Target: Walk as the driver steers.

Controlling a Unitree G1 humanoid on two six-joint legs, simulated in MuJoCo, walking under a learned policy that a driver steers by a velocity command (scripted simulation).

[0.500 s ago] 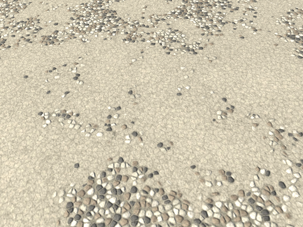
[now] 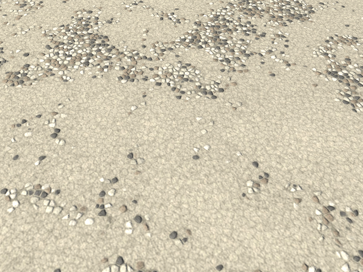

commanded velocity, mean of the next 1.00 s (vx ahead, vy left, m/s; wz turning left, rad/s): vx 0.50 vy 0.00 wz -0.44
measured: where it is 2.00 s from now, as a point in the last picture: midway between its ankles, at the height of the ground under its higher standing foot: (266, 167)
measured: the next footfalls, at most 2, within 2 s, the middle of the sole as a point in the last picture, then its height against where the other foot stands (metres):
right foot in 0.22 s outside the picture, level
left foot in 0.80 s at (186, 231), level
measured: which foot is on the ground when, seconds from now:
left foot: down 0.00-0.22, up 0.24-0.78, down 0.80-1.00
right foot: up 0.00-0.20, down 0.22-0.80, up 0.82-1.00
